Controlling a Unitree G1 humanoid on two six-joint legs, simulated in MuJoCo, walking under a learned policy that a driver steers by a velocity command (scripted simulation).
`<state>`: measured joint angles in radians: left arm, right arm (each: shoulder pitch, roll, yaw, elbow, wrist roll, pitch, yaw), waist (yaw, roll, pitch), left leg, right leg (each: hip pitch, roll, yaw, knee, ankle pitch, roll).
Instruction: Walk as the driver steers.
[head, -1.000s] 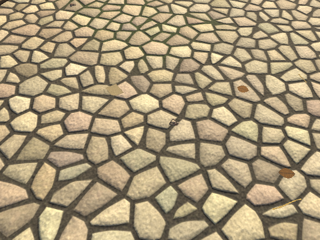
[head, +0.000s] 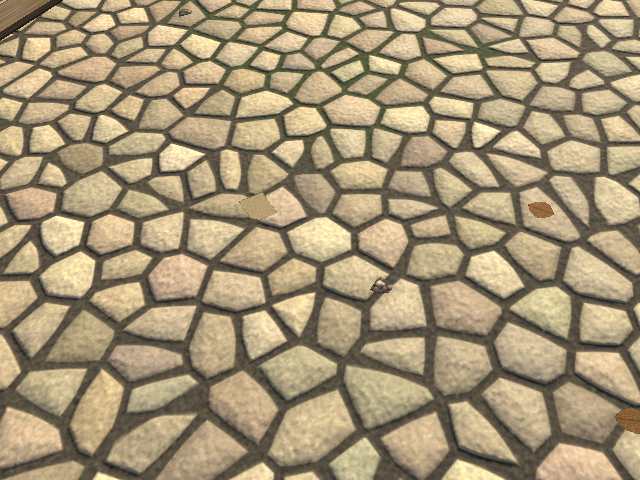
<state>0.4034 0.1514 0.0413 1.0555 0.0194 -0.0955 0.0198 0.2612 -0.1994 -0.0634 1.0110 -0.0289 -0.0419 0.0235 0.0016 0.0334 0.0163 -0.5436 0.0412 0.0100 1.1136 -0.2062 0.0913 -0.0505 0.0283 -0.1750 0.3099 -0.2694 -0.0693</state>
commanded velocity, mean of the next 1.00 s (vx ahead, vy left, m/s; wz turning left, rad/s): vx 0.26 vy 0.00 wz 0.40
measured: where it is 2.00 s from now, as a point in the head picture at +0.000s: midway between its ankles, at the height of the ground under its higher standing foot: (275, 388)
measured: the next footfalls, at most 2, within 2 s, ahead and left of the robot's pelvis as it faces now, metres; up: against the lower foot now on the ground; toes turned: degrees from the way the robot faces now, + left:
left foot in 0.28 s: +0.29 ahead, +0.07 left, +0.00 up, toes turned +14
right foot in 0.80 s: +0.52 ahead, +0.00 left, +0.00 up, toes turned +24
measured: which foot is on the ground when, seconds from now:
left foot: up 0.00-0.26, down 0.28-0.80, up 0.82-1.00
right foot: down 0.00-0.28, up 0.30-0.78, down 0.80-1.00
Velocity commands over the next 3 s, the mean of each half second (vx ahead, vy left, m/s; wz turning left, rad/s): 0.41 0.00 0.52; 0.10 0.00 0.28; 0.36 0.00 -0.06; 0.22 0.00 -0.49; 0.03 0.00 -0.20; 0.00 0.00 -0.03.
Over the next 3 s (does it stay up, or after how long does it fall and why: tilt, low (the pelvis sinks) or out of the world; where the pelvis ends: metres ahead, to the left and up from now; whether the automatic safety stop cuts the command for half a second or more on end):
stays up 0.69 0.14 0.00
